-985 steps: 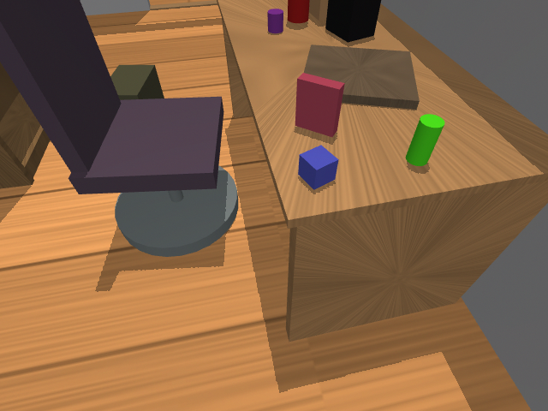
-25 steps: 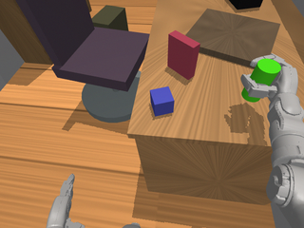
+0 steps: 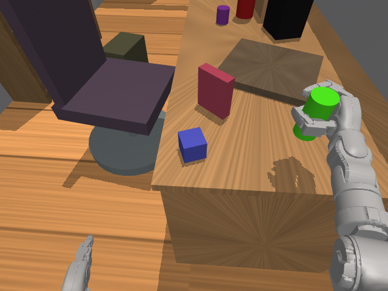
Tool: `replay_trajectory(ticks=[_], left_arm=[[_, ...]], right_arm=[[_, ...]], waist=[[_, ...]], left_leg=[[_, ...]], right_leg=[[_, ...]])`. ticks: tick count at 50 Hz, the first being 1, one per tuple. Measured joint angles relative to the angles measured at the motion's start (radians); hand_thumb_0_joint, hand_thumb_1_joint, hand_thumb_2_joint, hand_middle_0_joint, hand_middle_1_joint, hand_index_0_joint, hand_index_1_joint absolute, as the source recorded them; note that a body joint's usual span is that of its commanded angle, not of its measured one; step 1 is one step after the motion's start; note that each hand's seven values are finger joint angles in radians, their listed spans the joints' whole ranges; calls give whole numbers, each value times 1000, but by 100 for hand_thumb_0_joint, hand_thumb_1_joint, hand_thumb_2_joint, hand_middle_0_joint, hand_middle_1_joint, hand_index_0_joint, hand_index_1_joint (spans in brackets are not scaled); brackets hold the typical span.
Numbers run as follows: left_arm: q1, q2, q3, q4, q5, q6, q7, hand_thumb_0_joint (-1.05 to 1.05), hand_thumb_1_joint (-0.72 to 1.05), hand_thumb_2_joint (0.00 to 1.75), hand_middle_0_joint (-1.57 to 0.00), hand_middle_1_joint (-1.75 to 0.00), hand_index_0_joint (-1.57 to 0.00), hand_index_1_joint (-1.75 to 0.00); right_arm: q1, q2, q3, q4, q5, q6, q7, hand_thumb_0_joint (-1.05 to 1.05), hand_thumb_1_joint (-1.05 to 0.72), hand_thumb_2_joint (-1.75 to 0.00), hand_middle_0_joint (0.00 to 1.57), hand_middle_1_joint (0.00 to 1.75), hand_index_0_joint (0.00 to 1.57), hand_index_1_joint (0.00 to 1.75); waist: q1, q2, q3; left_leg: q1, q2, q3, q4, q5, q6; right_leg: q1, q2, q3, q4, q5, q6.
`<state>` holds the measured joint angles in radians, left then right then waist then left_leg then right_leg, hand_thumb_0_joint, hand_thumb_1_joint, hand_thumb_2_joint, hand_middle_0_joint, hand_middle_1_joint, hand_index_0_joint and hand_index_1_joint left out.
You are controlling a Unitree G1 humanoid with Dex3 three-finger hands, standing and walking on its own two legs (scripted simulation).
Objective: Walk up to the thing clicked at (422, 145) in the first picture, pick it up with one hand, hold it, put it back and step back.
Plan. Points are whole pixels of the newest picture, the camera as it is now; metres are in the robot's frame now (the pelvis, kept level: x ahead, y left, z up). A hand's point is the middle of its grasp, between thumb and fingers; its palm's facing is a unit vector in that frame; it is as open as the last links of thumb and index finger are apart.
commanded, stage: lift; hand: right
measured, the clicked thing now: (314, 115) +0.44 -0.20 +0.14
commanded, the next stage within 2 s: hold in 0.92 s
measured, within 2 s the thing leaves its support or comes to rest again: neither
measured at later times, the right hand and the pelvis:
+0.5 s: hand (326, 114) +0.37 -0.17 +0.21, palm faces +0.15 +0.99 -0.02, open 7.0 cm; pelvis -0.01 +0.01 +0.01, yaw -1 degrees
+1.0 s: hand (337, 114) +0.33 -0.17 +0.24, palm faces +0.16 +0.99 -0.03, open 7.0 cm; pelvis -0.02 +0.02 +0.01, yaw -2 degrees
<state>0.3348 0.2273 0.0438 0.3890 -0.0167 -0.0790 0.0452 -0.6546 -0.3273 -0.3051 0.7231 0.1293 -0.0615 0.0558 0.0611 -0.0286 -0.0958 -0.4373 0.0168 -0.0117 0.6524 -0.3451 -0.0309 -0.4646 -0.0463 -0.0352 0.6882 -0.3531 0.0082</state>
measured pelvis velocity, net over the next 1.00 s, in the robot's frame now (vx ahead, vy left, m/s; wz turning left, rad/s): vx -0.02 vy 0.02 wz -0.04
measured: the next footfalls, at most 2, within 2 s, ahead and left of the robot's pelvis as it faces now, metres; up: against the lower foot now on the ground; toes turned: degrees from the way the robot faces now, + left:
none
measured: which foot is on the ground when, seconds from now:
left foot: down 0.00-1.00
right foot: down 0.00-1.00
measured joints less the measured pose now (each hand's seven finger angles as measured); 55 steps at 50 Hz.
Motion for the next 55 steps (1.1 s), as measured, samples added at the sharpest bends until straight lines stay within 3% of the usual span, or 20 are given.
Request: replay_trajectory(ticks=[11, 25, 39, 55], left_arm=[[1, -6, 7, 20, -11, 5, 7, -1, -52, 5, -4, -5, -5, -5], [-39, 8, 31, 123, -16, -14, 7, -1, -52, 5, -4, -5, -5, -5], [-57, 10, 38, 162, -17, -50, 6, -1, -52, 5, -4, -4, -4, -4], [-71, 4, 41, 194, -14, -81, 3, -1, -53, 5, -4, -5, -5, -5]], right_arm=[[113, 31, 34, -274, 36, 172, -8, -4, 7, -115, 83, 119, 89, 120], [188, 53, 38, -509, 58, 367, -11, -4, 7, -115, 83, 119, 89, 121], [224, 55, 24, -641, 70, 492, -12, -4, 7, -116, 83, 119, 89, 120], [247, 54, 15, -744, 81, 585, -10, -4, 7, -116, 83, 118, 89, 120]], waist=[[-37, -17, 15], [-54, -29, 36], [-54, -38, 41], [-59, -43, 37]], left_leg=[[95, 8, 10, -41, 12, 4], [159, 11, 21, -71, 31, 13], [202, 10, 31, -93, 41, 20], [225, 12, 35, -111, 48, 18]], right_leg=[[98, 9, 8, -58, 26, 3], [170, 13, 18, -115, 64, 13], [215, 13, 27, -150, 85, 19], [234, 16, 30, -162, 89, 17]])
